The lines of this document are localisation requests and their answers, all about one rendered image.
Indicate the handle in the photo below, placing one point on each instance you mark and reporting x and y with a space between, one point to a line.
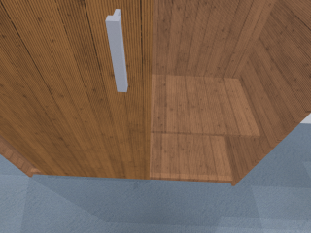
115 38

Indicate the wardrobe door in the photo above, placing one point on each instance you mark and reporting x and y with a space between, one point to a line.
59 103
4 141

